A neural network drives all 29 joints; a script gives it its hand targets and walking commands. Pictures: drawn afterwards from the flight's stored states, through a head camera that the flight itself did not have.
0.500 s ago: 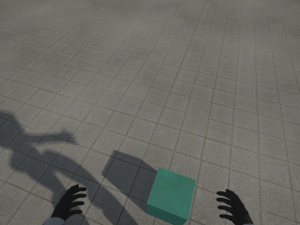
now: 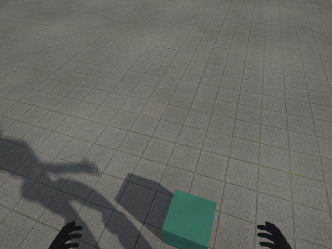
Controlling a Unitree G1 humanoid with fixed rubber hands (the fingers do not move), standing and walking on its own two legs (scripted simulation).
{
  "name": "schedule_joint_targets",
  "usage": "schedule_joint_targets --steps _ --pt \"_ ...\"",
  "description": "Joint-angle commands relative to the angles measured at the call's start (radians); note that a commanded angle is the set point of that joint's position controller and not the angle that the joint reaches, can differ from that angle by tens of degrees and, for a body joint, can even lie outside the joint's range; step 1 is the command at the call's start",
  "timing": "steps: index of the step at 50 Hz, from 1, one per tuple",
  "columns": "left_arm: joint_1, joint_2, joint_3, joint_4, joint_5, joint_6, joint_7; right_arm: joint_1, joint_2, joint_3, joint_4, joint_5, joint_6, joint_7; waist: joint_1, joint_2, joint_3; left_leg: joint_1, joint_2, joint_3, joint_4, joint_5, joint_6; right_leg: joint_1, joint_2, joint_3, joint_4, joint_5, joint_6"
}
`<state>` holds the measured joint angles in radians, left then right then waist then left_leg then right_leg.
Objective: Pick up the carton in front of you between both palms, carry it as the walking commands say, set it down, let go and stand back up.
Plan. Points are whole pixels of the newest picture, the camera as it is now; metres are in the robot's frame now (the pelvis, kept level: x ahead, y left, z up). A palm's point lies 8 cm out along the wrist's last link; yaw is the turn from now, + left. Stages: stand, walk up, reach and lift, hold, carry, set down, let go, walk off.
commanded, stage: stand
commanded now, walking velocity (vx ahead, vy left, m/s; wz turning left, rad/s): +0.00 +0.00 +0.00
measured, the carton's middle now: (188, 223) +0.38 -0.08 -0.64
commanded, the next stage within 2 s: none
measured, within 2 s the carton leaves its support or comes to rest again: neither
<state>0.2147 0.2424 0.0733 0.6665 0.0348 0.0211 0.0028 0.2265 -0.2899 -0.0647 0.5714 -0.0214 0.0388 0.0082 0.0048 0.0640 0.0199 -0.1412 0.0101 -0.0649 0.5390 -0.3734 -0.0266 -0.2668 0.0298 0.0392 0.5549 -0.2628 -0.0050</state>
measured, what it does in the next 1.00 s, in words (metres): stands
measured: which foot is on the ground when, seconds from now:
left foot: down 0.00-1.00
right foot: down 0.00-1.00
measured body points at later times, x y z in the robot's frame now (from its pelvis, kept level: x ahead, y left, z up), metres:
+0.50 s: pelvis +0.00 -0.02 +0.00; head +0.00 -0.04 +0.45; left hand +0.11 +0.27 -0.10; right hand +0.11 -0.30 -0.12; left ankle -0.05 +0.14 -0.73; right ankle +0.02 -0.12 -0.73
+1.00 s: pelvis -0.02 -0.01 +0.01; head -0.02 -0.03 +0.45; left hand +0.08 +0.28 -0.10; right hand +0.08 -0.30 -0.12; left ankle -0.05 +0.14 -0.73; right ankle +0.02 -0.12 -0.73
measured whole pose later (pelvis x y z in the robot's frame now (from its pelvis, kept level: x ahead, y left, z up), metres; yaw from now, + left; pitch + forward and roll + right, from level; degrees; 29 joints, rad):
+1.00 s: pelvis -0.02 -0.01 +0.01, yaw +0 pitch -3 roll +1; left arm 0.18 0.30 0.05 0.90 0.01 -0.01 0.02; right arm 0.25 -0.34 -0.03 0.83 -0.01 -0.01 -0.03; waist 0.01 0.04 0.05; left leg -0.10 0.02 -0.05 0.46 -0.31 -0.04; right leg -0.24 0.03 0.04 0.50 -0.21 -0.02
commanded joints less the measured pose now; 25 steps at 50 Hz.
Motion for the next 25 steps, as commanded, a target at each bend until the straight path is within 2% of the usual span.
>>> schedule_joint_targets --steps 1,8,25 --pt "-0.056 0.138 0.039 -0.048 0.001 -0.036 0.005 -0.028 -0.104 -0.031 -0.033 -0.005 -0.048 -0.006 0.001 -0.082 -0.013 -0.045 0.014 -0.002 -0.074 0.136 0.016 -0.006 -0.054 0.034 -0.121 0.064 -0.01" --pt "-0.034 0.16 0.034 0.015 -0.005 -0.043 0.023 0.006 -0.124 -0.029 0.042 -0.004 -0.059 -0.028 0.005 -0.092 -0.041 -0.034 0.022 -0.015 -0.076 0.198 0.007 0.05 -0.071 0.049 -0.099 0.19 -0.013" --pt "-0.041 0.174 0.026 0.1 -0.015 -0.042 0.024 0.034 -0.145 -0.012 0.128 0.001 -0.061 -0.047 0.01 -0.064 -0.009 -0.042 0.037 -0.023 -0.109 0.175 0.005 0.072 -0.086 0.074 -0.12 0.178 -0.025"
